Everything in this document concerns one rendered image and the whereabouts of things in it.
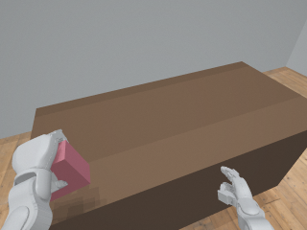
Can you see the left robot forearm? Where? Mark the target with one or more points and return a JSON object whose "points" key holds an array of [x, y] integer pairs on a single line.
{"points": [[29, 201]]}

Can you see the right robot hand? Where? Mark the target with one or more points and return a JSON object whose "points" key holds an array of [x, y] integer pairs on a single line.
{"points": [[229, 194]]}

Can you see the right robot forearm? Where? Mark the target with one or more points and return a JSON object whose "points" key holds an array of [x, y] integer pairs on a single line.
{"points": [[250, 215]]}

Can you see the left robot hand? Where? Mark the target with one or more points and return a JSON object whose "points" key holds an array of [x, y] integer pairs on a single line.
{"points": [[40, 153]]}

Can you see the sponge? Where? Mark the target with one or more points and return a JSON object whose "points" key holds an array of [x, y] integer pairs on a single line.
{"points": [[69, 166]]}

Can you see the table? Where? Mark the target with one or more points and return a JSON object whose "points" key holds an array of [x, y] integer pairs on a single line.
{"points": [[155, 150]]}

